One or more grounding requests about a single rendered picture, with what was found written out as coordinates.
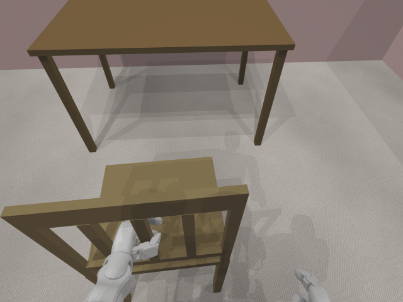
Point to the left robot hand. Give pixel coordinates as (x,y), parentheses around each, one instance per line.
(126,238)

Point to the right robot hand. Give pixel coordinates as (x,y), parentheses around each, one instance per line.
(311,285)

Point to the robot left forearm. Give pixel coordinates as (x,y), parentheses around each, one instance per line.
(114,279)

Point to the chair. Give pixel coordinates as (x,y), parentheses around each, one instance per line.
(182,192)

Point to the table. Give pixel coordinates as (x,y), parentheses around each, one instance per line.
(108,27)

